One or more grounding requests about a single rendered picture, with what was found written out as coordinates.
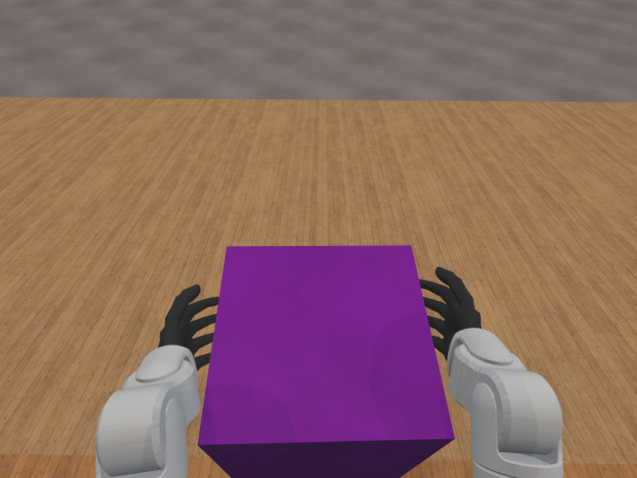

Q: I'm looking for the robot right hand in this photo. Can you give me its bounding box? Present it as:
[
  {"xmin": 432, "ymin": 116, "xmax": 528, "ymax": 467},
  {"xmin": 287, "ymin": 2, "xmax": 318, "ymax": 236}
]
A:
[{"xmin": 419, "ymin": 267, "xmax": 482, "ymax": 360}]

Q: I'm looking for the robot left forearm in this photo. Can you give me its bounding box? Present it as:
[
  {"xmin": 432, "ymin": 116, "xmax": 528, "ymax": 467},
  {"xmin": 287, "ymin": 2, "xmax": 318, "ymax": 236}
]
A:
[{"xmin": 96, "ymin": 345, "xmax": 201, "ymax": 478}]

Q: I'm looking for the robot right forearm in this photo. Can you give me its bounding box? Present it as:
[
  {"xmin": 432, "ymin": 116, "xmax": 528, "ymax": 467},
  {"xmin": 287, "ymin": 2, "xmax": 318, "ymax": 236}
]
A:
[{"xmin": 447, "ymin": 328, "xmax": 563, "ymax": 478}]

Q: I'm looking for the carton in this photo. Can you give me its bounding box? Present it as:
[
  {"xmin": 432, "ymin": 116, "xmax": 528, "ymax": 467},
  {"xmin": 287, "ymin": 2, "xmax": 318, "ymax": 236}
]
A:
[{"xmin": 197, "ymin": 245, "xmax": 455, "ymax": 478}]

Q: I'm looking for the robot left hand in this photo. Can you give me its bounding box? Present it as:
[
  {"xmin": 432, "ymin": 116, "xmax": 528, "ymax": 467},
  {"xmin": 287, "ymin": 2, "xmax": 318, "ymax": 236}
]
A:
[{"xmin": 158, "ymin": 284, "xmax": 219, "ymax": 371}]

